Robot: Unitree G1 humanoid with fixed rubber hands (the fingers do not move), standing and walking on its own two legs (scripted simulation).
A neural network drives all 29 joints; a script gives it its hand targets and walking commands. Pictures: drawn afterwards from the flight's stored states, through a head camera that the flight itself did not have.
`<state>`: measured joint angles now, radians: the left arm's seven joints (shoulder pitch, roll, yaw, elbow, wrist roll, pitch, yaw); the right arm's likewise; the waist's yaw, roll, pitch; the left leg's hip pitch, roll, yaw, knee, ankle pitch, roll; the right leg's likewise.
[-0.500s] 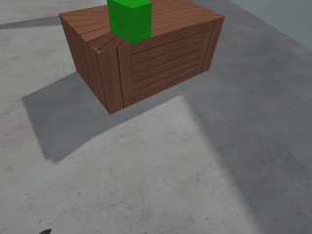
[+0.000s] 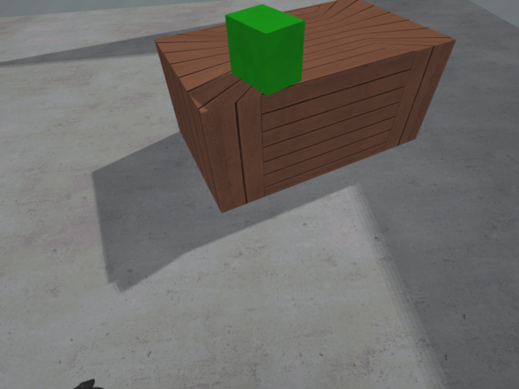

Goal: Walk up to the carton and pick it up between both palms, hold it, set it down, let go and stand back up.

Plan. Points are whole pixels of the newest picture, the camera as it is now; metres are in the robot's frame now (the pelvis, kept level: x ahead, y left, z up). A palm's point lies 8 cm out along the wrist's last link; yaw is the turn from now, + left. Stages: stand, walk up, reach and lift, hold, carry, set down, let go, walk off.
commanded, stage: walk up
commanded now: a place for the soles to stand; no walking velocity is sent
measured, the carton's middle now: (264, 49) +1.32 +0.01 -0.05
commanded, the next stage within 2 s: none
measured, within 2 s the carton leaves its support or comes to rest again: neither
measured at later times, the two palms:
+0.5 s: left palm (122, 356) +0.22 +0.26 -0.09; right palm (480, 323) +0.27 -0.37 -0.12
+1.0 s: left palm (141, 311) +0.30 +0.26 -0.11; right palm (451, 234) +0.44 -0.37 -0.08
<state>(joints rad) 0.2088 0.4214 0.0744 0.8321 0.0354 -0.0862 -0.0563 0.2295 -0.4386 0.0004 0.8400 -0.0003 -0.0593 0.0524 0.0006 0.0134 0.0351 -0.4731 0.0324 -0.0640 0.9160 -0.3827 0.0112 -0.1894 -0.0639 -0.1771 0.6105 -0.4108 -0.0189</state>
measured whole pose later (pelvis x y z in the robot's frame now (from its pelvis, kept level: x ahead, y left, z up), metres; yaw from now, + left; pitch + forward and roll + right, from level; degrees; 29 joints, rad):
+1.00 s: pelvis +0.30 -0.06 -0.01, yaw +14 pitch -1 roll +0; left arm 0.23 0.42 0.07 0.83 0.04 0.00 -0.09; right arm 0.30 -0.44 0.00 0.85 0.00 -0.10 -0.03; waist 0.00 -0.05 0.06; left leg -0.39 -0.01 -0.03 0.65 -0.25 0.04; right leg -0.47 -0.06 0.02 1.09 -0.49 -0.02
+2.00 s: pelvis +0.57 -0.19 -0.02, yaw +18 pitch -2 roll +3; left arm 0.26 0.41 0.08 0.83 0.04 -0.02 -0.07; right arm 0.30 -0.45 0.00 0.88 0.00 -0.08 -0.04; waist 0.00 -0.04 0.07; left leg -0.47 0.00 -0.06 1.08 -0.42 0.04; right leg -0.38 -0.06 0.00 0.82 -0.40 0.00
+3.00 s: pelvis +0.77 -0.24 -0.02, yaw +23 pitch -1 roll +0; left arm 0.27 0.41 0.08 0.83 0.04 0.03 -0.05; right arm 0.31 -0.45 0.00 0.89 0.00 -0.11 -0.06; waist 0.00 -0.04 0.08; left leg -0.45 0.01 -0.04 0.76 -0.28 0.00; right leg -0.38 0.00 -0.04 1.00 -0.51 -0.04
